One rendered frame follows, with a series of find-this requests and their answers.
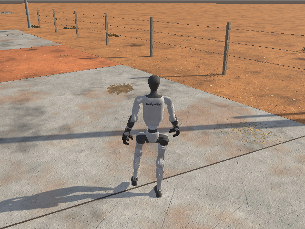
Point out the robot left thigh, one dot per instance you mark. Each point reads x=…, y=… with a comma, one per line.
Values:
x=140, y=140

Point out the left robot forearm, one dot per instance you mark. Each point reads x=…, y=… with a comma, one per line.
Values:
x=129, y=126

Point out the right robot forearm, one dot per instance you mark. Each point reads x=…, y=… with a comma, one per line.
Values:
x=175, y=124

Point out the right robot hand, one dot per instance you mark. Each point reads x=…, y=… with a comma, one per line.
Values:
x=173, y=130

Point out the robot left upper arm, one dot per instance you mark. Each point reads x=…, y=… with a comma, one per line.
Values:
x=135, y=109

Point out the robot left shin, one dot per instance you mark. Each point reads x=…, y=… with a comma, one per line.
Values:
x=136, y=164

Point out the left robot hand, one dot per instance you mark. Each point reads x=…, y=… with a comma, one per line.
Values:
x=124, y=138

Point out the robot right upper arm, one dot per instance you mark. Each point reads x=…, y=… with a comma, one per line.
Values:
x=170, y=107

